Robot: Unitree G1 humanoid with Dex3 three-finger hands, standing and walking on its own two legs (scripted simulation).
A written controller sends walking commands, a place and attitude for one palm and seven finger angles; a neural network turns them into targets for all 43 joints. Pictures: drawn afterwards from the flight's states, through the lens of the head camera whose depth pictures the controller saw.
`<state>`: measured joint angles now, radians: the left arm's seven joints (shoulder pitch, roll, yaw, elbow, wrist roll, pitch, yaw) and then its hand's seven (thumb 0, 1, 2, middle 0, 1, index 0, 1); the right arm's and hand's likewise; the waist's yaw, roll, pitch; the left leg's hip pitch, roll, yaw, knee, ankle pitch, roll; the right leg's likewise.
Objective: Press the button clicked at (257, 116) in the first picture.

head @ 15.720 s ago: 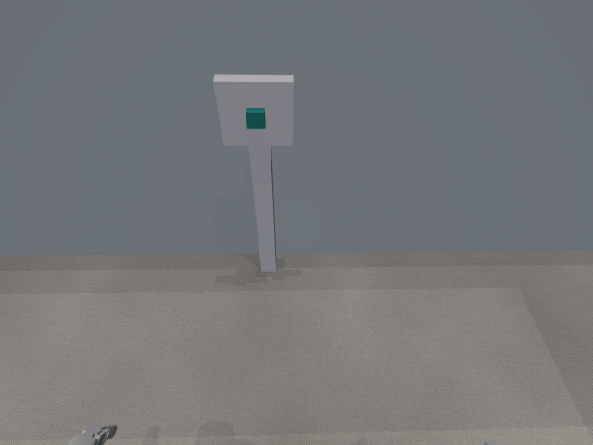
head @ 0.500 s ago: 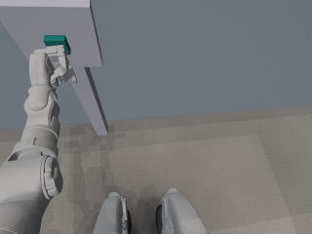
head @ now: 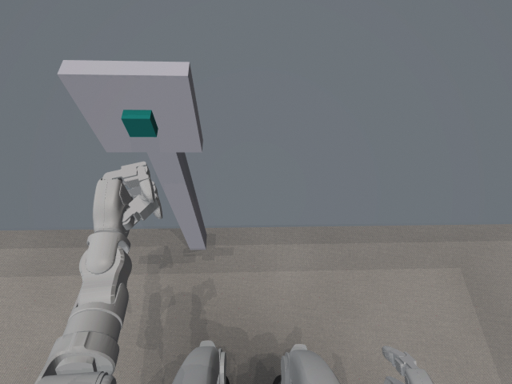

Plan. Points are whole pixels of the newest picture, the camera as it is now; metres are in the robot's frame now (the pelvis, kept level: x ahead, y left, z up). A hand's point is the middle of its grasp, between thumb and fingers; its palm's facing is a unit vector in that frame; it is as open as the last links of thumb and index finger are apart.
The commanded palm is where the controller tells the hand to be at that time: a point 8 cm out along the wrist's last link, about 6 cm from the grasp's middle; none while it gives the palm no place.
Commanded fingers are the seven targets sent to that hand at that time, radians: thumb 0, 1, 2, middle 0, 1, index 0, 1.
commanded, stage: pull the fist back off the button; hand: left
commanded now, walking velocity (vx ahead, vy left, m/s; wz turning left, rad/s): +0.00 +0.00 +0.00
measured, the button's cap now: (140, 122) +0.51 +0.20 +0.06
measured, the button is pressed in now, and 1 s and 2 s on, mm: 0 0 0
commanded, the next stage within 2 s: draw the hand back to the body in 0.06 s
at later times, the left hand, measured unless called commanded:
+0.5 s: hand (121, 219) +0.32 +0.18 +0.09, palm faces +0.08 -1.00 -0.05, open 3.1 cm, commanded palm +0.28 +0.23 +0.10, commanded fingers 0.00 0.90 0.90 -1.30 -1.50 -1.30 -1.50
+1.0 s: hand (25, 264) +0.24 +0.22 +0.17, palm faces +0.31 -0.90 -0.31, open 3.1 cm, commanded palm +0.19 +0.26 +0.20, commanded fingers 0.00 0.90 0.90 -1.30 -1.50 -1.30 -1.50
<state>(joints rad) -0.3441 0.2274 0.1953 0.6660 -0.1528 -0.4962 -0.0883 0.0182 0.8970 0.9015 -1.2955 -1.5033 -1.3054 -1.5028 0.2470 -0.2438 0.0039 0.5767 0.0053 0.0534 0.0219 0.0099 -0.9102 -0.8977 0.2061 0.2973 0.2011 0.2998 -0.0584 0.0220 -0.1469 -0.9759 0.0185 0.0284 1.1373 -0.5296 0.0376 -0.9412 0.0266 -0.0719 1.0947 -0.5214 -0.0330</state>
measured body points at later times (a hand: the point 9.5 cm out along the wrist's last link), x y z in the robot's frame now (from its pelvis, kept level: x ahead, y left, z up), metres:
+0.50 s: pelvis +0.00 -0.01 +0.03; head +0.06 -0.02 +0.48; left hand +0.31 +0.23 +0.10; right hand +0.11 -0.26 -0.08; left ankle +0.00 +0.09 -0.65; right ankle +0.00 -0.10 -0.65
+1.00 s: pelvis +0.02 -0.01 +0.08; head +0.01 -0.03 +0.53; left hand +0.22 +0.27 +0.19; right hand +0.22 -0.22 +0.01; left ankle +0.00 +0.09 -0.65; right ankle +0.00 -0.10 -0.65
